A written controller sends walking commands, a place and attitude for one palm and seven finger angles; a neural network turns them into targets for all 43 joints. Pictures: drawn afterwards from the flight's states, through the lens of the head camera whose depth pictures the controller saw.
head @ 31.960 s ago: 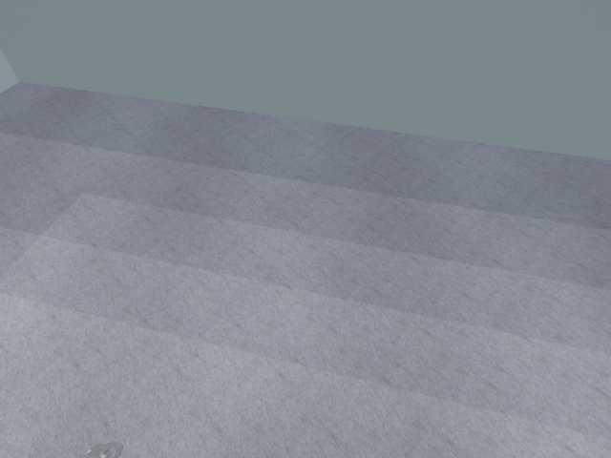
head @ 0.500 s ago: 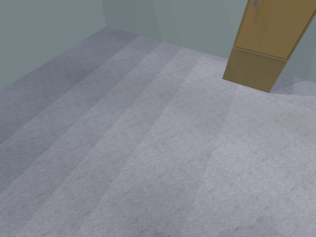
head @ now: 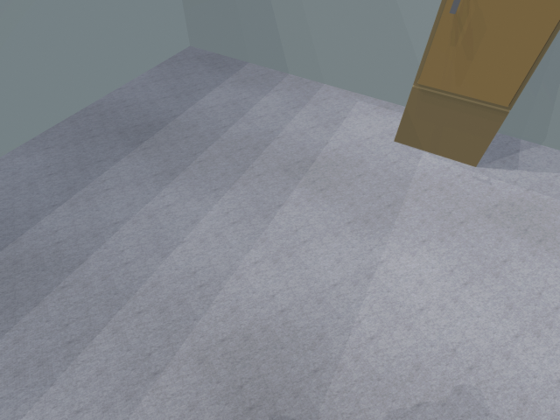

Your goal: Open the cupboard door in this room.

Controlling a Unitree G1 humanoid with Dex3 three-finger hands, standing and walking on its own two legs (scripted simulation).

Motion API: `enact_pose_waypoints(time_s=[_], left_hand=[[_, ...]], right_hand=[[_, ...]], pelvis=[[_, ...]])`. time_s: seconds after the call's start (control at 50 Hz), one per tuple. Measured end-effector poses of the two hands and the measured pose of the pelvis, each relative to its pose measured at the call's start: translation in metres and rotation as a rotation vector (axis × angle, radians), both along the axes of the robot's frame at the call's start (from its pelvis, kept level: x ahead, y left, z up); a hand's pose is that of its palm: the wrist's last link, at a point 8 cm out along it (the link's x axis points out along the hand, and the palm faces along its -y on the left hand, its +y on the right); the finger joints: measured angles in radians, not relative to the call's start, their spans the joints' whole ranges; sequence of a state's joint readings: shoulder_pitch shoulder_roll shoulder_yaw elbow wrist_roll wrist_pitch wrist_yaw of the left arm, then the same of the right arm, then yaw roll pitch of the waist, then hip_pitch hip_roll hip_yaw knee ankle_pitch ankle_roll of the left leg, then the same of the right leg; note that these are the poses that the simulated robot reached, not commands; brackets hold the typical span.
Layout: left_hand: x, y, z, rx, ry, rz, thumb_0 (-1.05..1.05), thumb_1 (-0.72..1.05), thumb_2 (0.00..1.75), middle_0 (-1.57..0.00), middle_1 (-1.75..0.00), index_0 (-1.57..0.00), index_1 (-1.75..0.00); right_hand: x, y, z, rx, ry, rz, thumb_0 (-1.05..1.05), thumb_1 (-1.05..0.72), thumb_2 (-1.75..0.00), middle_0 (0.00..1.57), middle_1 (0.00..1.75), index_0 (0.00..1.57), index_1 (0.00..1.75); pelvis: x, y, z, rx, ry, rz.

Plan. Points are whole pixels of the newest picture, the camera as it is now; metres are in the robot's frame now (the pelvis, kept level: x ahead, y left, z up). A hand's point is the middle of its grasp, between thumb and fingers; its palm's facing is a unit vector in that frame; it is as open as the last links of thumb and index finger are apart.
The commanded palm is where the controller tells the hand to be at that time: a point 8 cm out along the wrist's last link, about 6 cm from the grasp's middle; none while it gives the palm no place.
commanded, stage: stand and wait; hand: left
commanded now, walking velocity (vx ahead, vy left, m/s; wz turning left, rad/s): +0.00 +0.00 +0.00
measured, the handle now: out of the picture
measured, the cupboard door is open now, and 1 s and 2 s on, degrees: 0 0 0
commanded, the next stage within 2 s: turn or walk to find it in 0.06 s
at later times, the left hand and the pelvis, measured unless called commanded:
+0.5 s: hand out of the picture +0.07 +0.25 -0.17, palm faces +0.03 -0.94 -0.33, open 7.4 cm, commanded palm none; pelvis -0.01 +0.01 -0.01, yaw +3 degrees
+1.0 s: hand out of the picture -0.03 +0.22 -0.18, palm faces +0.31 -0.92 -0.25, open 7.4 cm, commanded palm none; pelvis -0.03 +0.00 -0.01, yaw +20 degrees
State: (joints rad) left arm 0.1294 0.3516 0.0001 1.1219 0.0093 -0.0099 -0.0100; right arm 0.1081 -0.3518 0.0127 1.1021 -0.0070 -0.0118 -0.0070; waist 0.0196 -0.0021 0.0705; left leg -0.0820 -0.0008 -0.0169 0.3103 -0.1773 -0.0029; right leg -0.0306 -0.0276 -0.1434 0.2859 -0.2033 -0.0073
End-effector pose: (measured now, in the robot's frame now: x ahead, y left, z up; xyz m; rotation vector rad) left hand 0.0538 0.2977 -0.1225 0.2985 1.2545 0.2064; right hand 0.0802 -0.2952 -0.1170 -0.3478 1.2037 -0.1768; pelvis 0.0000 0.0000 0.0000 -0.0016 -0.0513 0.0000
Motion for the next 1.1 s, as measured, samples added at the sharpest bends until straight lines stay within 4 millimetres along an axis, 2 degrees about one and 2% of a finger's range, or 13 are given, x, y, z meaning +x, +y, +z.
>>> enact_pose_waypoints(time_s=[0.2, 0.34, 0.46, 0.56, 0.7, 0.82, 0.88, 0.96, 1.1], left_hand=[[0.001, 0.002, 0.000, 0.002, 0.010, -0.014, 0.01, 0.91, 0.90, -0.20, -0.30, -0.20, -0.30], [0.009, 0.002, 0.000, 0.001, -0.007, -0.024, 0.01, 0.91, 0.90, -0.20, -0.30, -0.20, -0.30], [0.011, -0.001, -0.003, 0.005, -0.039, 0.012, 0.01, 0.91, 0.90, -0.20, -0.30, -0.20, -0.30], [-0.007, -0.010, -0.016, -0.024, -0.039, 0.054, 0.01, 0.91, 0.90, -0.20, -0.30, -0.20, -0.30], [-0.045, -0.013, -0.048, -0.100, -0.008, 0.146, 0.01, 0.91, 0.90, -0.20, -0.30, -0.20, -0.30], [-0.076, -0.021, -0.036, -0.122, 0.031, 0.229, 0.01, 0.91, 0.90, -0.20, -0.30, -0.20, -0.30], [-0.089, -0.024, -0.030, -0.118, 0.026, 0.268, 0.01, 0.91, 0.90, -0.20, -0.30, -0.20, -0.30], [-0.101, -0.032, -0.025, -0.102, 0.017, 0.316, 0.01, 0.91, 0.90, -0.20, -0.30, -0.20, -0.30], [-0.118, -0.062, -0.018, -0.054, -0.038, 0.399, 0.01, 0.91, 0.90, -0.20, -0.30, -0.20, -0.30]], right_hand=[[-0.010, 0.003, -0.002, 0.004, 0.007, -0.024, 0.01, -0.91, -0.90, 0.20, 0.30, 0.20, 0.30], [-0.020, 0.003, -0.003, 0.005, 0.029, -0.033, 0.01, -0.91, -0.90, 0.20, 0.30, 0.20, 0.30], [-0.024, 0.009, -0.012, 0.012, 0.068, -0.016, 0.01, -0.91, -0.90, 0.20, 0.30, 0.20, 0.30], [-0.028, 0.030, -0.026, 0.051, 0.094, 0.008, 0.01, -0.91, -0.90, 0.20, 0.30, 0.20, 0.30], [-0.034, 0.071, -0.039, 0.085, 0.122, 0.060, 0.00, -0.91, -0.90, 0.20, 0.30, 0.20, 0.30], [-0.043, 0.089, -0.029, 0.104, 0.168, 0.106, 0.00, -0.91, -0.90, 0.20, 0.30, 0.20, 0.30], [-0.041, 0.087, -0.025, 0.103, 0.178, 0.127, 0.00, -0.91, -0.90, 0.20, 0.30, 0.20, 0.30], [-0.029, 0.074, -0.024, 0.094, 0.168, 0.160, 0.00, -0.91, -0.90, 0.20, 0.30, 0.20, 0.30], [0.010, 0.037, -0.035, 0.089, 0.126, 0.245, 0.00, -0.91, -0.90, 0.20, 0.30, 0.20, 0.30]], pelvis=[[-0.002, 0.002, 0.000, -0.001, 0.000, -0.023], [-0.003, 0.004, -0.001, -0.001, 0.003, -0.009], [-0.007, 0.005, -0.006, -0.002, 0.016, 0.033], [-0.013, 0.008, -0.013, -0.016, 0.020, 0.078], [-0.020, 0.022, -0.029, -0.022, 0.013, 0.171], [-0.027, 0.022, -0.013, -0.036, 0.047, 0.244], [-0.028, 0.017, -0.008, -0.041, 0.057, 0.277], [-0.029, 0.005, -0.007, -0.044, 0.058, 0.323], [-0.030, -0.029, -0.014, -0.029, 0.060, 0.410]])
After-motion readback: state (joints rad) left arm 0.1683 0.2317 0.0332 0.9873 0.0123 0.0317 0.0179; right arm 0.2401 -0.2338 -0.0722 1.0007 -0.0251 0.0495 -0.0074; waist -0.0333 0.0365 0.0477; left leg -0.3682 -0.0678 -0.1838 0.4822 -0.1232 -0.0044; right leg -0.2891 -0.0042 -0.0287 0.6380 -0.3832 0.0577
